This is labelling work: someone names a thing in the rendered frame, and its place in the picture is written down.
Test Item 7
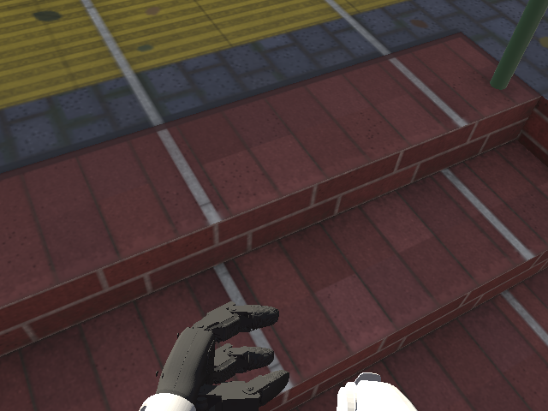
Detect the left robot hand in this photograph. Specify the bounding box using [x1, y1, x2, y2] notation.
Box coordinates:
[156, 301, 289, 411]

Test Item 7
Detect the right robot shin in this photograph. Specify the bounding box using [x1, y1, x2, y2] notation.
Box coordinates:
[354, 372, 381, 385]

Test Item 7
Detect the left robot forearm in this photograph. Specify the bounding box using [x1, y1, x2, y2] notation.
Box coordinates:
[139, 393, 196, 411]

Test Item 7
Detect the robot right thigh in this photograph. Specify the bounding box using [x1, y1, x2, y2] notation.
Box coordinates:
[337, 380, 418, 411]

